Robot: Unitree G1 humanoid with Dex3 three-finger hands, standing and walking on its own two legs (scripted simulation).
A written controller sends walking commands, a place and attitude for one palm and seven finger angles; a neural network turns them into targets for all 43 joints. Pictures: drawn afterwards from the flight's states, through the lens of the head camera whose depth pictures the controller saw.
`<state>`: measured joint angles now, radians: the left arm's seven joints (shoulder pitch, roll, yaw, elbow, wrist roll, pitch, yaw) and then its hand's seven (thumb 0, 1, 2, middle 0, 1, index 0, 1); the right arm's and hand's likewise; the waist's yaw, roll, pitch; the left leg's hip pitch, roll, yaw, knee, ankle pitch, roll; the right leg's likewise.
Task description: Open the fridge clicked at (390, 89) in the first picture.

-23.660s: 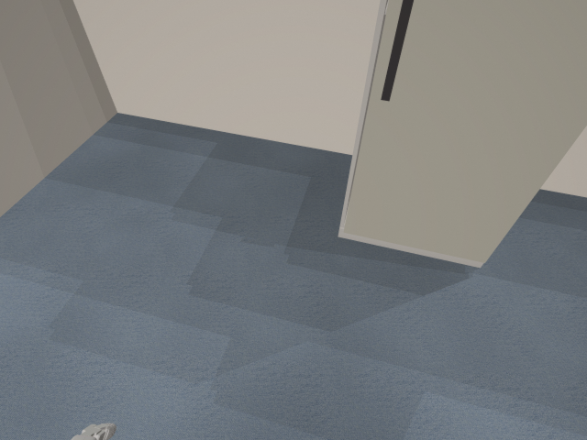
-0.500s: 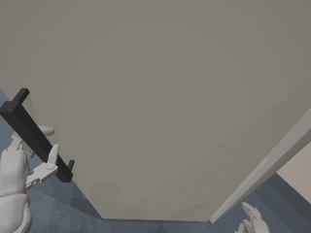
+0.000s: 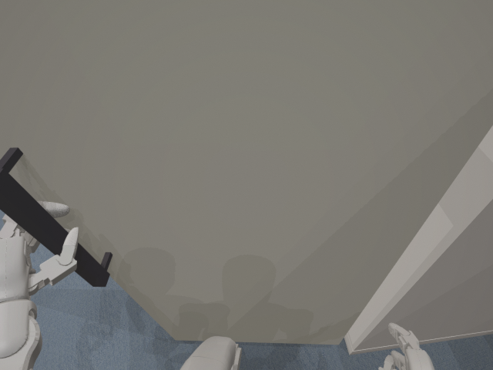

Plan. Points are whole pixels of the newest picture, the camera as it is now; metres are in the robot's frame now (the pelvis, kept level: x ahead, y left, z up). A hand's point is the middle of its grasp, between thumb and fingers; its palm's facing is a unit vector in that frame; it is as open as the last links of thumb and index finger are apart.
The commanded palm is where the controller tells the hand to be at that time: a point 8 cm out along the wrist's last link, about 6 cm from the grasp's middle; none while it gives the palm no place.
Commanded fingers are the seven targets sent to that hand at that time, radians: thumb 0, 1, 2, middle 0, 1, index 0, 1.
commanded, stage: stop walking and hold the door back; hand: left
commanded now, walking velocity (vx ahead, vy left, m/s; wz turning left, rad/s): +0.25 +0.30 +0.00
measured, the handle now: (64, 229) +0.26 +0.31 +0.12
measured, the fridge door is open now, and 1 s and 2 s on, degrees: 81 74 74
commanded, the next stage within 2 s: loosen the grip on the handle in 1.62 s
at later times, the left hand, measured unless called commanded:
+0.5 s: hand (76, 226) +0.26 +0.28 +0.13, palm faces +0.49 -0.83 -0.25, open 5.8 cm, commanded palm +0.23 +0.32 +0.12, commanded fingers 0.00 0.90 0.90 -0.45 -1.40 -0.45 -1.40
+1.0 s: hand (81, 208) +0.29 +0.29 +0.13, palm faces +0.47 -0.86 -0.19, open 6.1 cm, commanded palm +0.23 +0.34 +0.12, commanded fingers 0.00 0.90 0.90 -0.45 -1.40 -0.45 -1.40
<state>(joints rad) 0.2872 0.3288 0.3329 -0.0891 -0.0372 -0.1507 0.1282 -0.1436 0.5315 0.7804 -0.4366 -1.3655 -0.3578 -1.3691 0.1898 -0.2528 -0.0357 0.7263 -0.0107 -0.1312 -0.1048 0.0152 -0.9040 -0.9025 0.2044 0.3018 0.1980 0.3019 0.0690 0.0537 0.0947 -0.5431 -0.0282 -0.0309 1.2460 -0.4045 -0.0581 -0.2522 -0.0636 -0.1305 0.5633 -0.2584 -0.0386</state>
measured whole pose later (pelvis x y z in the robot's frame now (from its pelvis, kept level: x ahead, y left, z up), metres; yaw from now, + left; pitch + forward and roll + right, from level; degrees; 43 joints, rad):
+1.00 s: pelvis -0.11 -0.04 +0.00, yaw +2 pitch -3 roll +0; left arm -0.59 0.53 0.48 0.89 0.02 -0.23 0.01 0.01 0.56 0.77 -0.46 -1.40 -0.45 -1.40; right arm 0.23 -0.37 -0.03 0.71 0.03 -0.13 -0.09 0.01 -0.91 -0.90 0.20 0.30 0.20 0.30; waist -0.07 -0.01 0.09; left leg -0.26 0.02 0.05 0.53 -0.22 0.00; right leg -0.31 -0.03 -0.03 0.53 -0.17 0.01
